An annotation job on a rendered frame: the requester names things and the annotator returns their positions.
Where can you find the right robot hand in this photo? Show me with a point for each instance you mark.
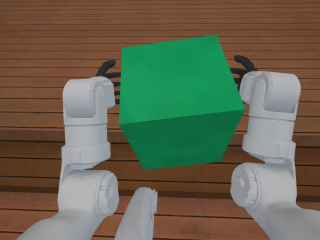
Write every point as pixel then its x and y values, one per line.
pixel 247 64

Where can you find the robot right upper arm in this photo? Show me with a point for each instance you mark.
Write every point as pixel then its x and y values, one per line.
pixel 268 193

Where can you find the robot left forearm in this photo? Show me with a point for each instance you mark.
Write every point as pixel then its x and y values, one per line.
pixel 85 105

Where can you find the left robot hand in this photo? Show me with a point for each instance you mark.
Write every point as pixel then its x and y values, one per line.
pixel 101 73

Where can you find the robot left upper arm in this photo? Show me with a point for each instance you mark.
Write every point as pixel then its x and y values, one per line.
pixel 86 197

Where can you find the carton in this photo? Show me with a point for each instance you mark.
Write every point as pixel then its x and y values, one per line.
pixel 179 104

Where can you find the robot right forearm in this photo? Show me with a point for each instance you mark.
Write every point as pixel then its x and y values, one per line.
pixel 273 98

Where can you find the robot left shin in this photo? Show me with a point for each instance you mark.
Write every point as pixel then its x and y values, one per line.
pixel 151 226

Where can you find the robot left thigh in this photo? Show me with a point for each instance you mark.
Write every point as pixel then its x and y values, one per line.
pixel 135 224

